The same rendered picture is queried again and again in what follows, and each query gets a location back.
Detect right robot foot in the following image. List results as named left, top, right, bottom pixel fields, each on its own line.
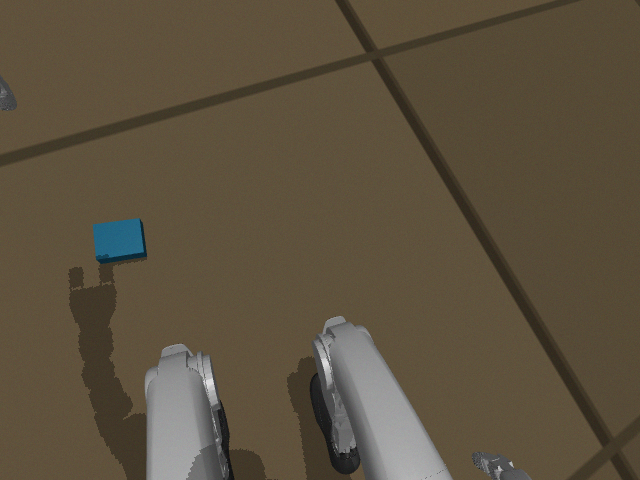
left=310, top=372, right=360, bottom=474

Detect left robot hand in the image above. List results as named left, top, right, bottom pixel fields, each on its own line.
left=0, top=75, right=17, bottom=111

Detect left robot foot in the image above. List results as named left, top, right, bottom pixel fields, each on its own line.
left=217, top=400, right=235, bottom=480

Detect right robot hand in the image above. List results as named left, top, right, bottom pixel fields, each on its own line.
left=472, top=452, right=532, bottom=480

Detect small box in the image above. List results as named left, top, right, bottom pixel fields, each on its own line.
left=93, top=218, right=147, bottom=264

